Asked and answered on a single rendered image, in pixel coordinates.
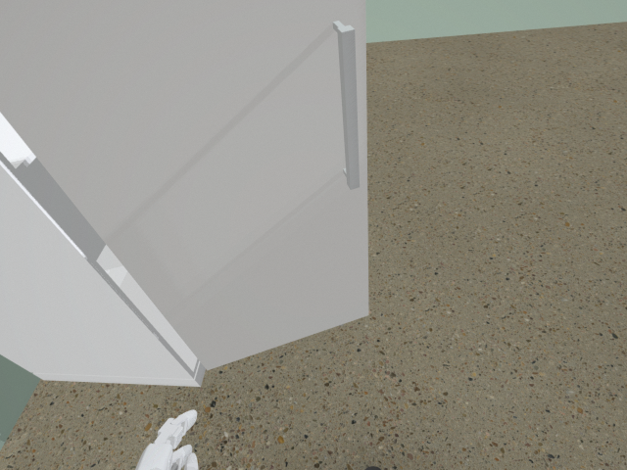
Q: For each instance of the left robot hand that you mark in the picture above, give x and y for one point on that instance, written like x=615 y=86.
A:
x=160 y=456

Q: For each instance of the fridge door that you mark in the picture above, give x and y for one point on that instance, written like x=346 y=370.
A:
x=203 y=141

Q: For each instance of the handle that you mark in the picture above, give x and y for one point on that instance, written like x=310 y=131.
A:
x=348 y=77

